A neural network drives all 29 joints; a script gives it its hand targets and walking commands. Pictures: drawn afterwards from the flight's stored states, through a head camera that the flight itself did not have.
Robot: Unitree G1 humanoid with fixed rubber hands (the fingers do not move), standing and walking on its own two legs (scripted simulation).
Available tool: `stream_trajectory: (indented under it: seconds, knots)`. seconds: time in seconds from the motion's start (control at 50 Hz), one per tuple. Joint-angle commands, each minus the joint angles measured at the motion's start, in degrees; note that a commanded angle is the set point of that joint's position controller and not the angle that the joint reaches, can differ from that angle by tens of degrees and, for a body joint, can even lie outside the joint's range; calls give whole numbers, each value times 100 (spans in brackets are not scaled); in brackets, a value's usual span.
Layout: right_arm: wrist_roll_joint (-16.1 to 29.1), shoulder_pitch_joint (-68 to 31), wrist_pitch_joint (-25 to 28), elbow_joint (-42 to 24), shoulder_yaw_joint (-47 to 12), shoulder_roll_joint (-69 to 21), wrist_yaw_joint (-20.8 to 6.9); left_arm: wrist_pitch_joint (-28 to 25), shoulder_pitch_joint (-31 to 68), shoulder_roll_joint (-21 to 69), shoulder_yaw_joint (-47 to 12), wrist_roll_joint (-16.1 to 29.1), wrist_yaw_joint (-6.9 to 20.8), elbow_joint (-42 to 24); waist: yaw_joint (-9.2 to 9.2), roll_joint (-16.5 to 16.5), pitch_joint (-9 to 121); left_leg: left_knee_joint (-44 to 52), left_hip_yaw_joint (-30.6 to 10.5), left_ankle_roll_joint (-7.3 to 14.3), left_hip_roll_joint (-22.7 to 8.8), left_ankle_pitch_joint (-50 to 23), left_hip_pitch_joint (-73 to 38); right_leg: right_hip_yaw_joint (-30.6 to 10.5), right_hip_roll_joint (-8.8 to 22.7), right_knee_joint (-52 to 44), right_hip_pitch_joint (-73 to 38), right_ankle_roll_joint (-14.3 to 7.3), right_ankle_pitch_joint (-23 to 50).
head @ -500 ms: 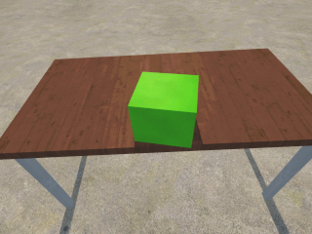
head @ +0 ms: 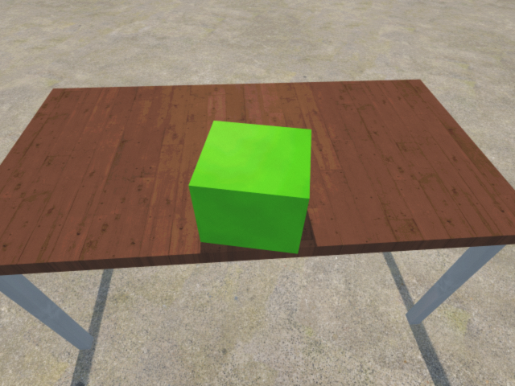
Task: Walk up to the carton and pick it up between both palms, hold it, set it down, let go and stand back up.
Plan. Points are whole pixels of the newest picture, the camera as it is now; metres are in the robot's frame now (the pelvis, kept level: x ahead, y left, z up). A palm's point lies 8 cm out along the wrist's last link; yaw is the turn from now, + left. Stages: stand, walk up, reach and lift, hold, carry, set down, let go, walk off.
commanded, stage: walk up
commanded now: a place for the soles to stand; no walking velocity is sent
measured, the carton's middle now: (255, 186) +0.54 +0.01 -0.02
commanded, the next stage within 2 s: none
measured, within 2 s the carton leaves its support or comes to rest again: neither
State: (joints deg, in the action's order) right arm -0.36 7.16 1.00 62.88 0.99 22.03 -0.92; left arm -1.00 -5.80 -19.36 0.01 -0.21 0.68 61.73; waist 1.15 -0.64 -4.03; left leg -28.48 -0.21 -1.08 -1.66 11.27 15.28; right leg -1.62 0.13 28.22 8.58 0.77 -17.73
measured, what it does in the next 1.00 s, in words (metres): steps on the spot: right foot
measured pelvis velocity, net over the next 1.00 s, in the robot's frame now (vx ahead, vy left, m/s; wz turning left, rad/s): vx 0.06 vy -0.04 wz -0.01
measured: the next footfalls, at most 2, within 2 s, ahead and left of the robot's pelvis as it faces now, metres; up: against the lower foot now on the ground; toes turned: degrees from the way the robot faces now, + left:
right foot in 0.90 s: +0.11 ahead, -0.15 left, +0.00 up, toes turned +0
left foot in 1.32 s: +0.27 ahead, +0.10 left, +0.00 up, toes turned +4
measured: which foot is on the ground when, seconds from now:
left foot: down 0.00-0.92, up 0.94-1.00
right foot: down 0.00-0.72, up 0.74-0.88, down 0.90-1.00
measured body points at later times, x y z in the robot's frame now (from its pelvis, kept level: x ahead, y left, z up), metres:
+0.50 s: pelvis +0.02 +0.01 +0.01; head +0.04 +0.00 +0.46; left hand +0.08 +0.31 -0.13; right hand +0.14 -0.29 -0.13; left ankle +0.05 +0.13 -0.74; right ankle -0.03 -0.13 -0.74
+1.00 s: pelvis +0.06 -0.04 +0.00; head +0.07 -0.06 +0.45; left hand +0.10 +0.29 -0.10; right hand +0.08 -0.37 -0.13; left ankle +0.05 +0.11 -0.70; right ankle +0.07 -0.15 -0.74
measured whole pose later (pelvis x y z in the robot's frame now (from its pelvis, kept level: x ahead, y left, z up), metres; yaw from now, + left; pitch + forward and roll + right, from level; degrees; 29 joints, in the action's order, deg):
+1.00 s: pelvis +0.06 -0.04 +0.00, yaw +0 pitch -5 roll +0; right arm -0.7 14.7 -1.4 59.6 4.7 25.1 -1.8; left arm -2.7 -14.4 -22.3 5.1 -2.0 2.3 56.7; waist -0.8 2.5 -5.8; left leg -46.9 -5.1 0.9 0.1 25.3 15.6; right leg 0.5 -0.4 30.0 10.3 -1.1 -14.8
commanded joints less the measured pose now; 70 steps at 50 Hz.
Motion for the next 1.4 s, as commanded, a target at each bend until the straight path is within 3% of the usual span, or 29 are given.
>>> stream_trajectory:
  seconds: [0.0, 0.12, 0.18, 0.2, 0.38, 0.6, 0.62, 0.66, 0.68, 0.7, 0.72, 0.8, 0.84, 0.86, 0.88, 0.9, 0.92, 0.96, 1.02, 1.08, 1.1, 1.14, 1.2, 1.26, 1.28, 1.3, 1.32, 1.34, 1.38]
  knots:
    - [71, -201, 140, -211, 170, 1069, 141, -53, 254, -1446, 275, 61, -130, -163, -28, 210, 898, 407, -414, 334, -544, -1752, -817, -323, 552, -505, -158, -290, 1730]
    - [11, -662, 129, -257, 193, 1119, 155, 4, 57, -1252, 177, 60, -112, 38, -198, 431, 817, 489, -525, 469, -698, -1797, -1064, -292, 607, -748, -143, -231, 1513]
    - [87, -486, 118, -280, 165, 1116, 137, -9, 230, -1382, 251, 10, -92, -6, -138, -78, 954, 461, -366, 295, -524, -1791, -1250, -233, 591, -779, -171, -225, 1799]
    - [7, -487, 121, -243, 189, 1093, 155, 0, 318, -1274, 180, 44, -84, -26, -86, 356, 926, 417, -330, 348, -490, -1769, -1041, -257, 612, -809, -326, -290, 1797]
    - [30, -715, 73, -208, 187, 1022, 128, -16, 394, -1392, 238, -14, -101, 31, -103, -224, 421, 610, -371, 268, -435, -1358, -1030, -206, 606, -1162, -162, -236, 1535]
    - [32, -756, 77, -203, 213, 999, 144, -39, 200, -1321, 239, 5, -118, 87, -97, 86, 527, 724, -476, 278, -472, -1353, -1098, -101, 550, -1098, -228, -280, 1333]
    - [-33, -26, 114, -363, 402, 1356, 70, -73, -94, -1639, 466, -53, -8, -376, 4, -114, 828, 508, -523, 619, -380, 909, -1482, 43, 355, -762, -75, -456, -547]
    - [-153, 340, 123, -184, 585, 1740, 30, -32, 156, -1435, 371, -99, 69, -337, 252, 783, -145, 1372, -1632, 1004, -917, 3285, -1441, 145, 134, -41, 1635, -476, -1877]
    - [-174, 415, 108, -305, 668, 1921, 3, -2, -15, -1423, 434, -136, 103, -463, 263, 1069, -71, 2111, -2512, 1381, -1592, 3707, -1516, 357, -86, 1184, 1798, -344, -1397]
    - [-128, 307, 149, -549, 725, 1905, 8, -12, 11, -1387, 412, -116, 97, -563, 266, 1389, -532, 2299, -2924, 1770, -1991, 3363, -1129, 20, 260, 1917, 2217, -277, -1346]
    - [-130, 310, 207, -584, 704, 1828, 6, -60, -119, -1468, 508, -172, 136, -596, 204, 815, -512, 2145, -2950, 1847, -2070, 3040, -1149, -232, 441, 1640, 2218, -276, -1377]
    - [-148, 257, 213, -919, 663, 1612, -60, -205, -475, -1453, 578, -104, 224, -726, -28, 988, 23, 1531, -1812, 1410, -1409, 1460, -1063, -167, 416, 677, 1211, -353, -1146]
    - [-87, -543, 142, -1263, 645, 1485, -102, -232, -1373, -1397, 686, -105, 222, -469, -723, 853, -45, 776, -769, 929, -854, 1612, 201, 100, 229, -457, -417, -375, -29]
    - [-37, -701, 108, -1426, 503, 1126, -111, -248, -2082, -1676, 841, -136, 160, -267, -1094, 2, 263, -281, -325, 614, -371, 1727, 1071, -59, 167, -949, -1428, -420, 133]
    - [3, -822, 101, -1604, 378, 680, -105, -279, -2335, -2068, 937, -215, 86, -336, -1340, -1241, -11, -2163, -39, 311, 460, 1940, 2124, -1924, 1109, -1793, -1623, -543, -1177]
    - [-2, -556, 14, -1498, 410, 894, -50, -236, -1854, -2468, 993, -193, -3, -625, -991, -1056, -98, -2801, -454, 178, 734, 2010, 2483, -3265, 1978, -2457, -1087, -699, -2534]
    - [7, -84, 26, -1343, 551, 1336, -8, -192, -1113, -2513, 977, -178, -18, -879, -667, -528, -192, -2800, -769, 206, 437, 1838, 1954, -3375, 2229, -2479, -352, -1044, -3163]
    - [55, 689, 158, -1024, 572, 1486, -69, -236, -401, -2058, 880, -141, 19, -1211, -239, -717, -692, -2793, -623, 203, -36, 1525, 1961, -2509, 1861, -2120, -92, -1443, -2507]
    - [-18, 804, 172, -1007, 544, 1264, -84, -296, -712, -1706, 813, -63, -19, -1199, -256, -563, -441, -2121, -541, 103, -82, 1064, 1589, -1161, 1355, -1456, -604, -1296, 381]
    - [-55, 440, 64, -1353, 463, 908, -80, -378, -1379, -1663, 792, -5, -88, -1138, -413, -292, -221, -2066, -538, 149, 92, 681, 1560, -871, 1437, -1100, -994, -1135, 2935]
    - [18, 418, 65, -1400, 386, 844, -101, -347, -1130, -1685, 783, -19, -89, -1143, -336, -783, -327, -1715, -429, 124, 18, 564, 1584, -519, 1346, -898, -963, -1083, 3657]
    - [-4, 321, 79, -1403, 382, 822, -86, -306, -913, -1625, 598, -36, -124, -1340, -297, -750, -197, -986, 34, 66, -71, 23, 687, -272, 1206, -681, -212, -1100, 4085]
    - [-32, 531, 38, -1291, 376, 879, -37, -181, -566, -1703, 599, 72, -113, -1381, -89, -1014, -8, -698, 256, 122, 103, -642, -295, -136, 1149, -246, 497, -836, 3003]
    - [-129, 586, 89, -1309, 513, 1149, 21, -113, -989, -1442, 448, 121, -141, -1309, 62, -39, 146, -93, 213, 447, 81, -1299, -1380, 5, 705, 892, 1091, -551, 2853]
    - [-133, 855, 92, -1252, 552, 1513, 41, -119, -1124, -1248, 373, 159, -129, -1406, 121, 527, 434, 268, -737, 687, -676, -1801, -1631, 105, 391, 1535, 1308, -283, 1969]
    - [-160, 1074, 137, -1303, 523, 1494, 124, -98, -1424, -1026, 304, 211, -141, -1315, 158, 1307, 1024, 548, -2127, 1298, -1790, -2520, -1853, 176, -191, 2572, 1228, -140, -617]
    - [-43, 913, 134, -1352, 549, 1586, 151, 2, -1601, -1132, 344, 164, -210, -1183, 11, 1004, 714, 636, -2253, 1587, -2010, -2212, -913, -60, -134, 3067, 923, -143, -1940]
    - [-20, 574, 157, -1427, 562, 1588, 146, 79, -1660, -1335, 417, 171, -226, -1115, -6, 1314, 702, 793, -2527, 1749, -2041, -1422, -803, -294, 109, 2942, 1014, -227, -1885]
    - [2, 177, 84, -1610, 479, 1247, 161, 53, -1427, -1448, 475, 95, -207, -1161, -45, 1084, 763, 706, -1688, 1562, -1592, -1503, -587, -374, 121, 2926, 962, -177, -1818]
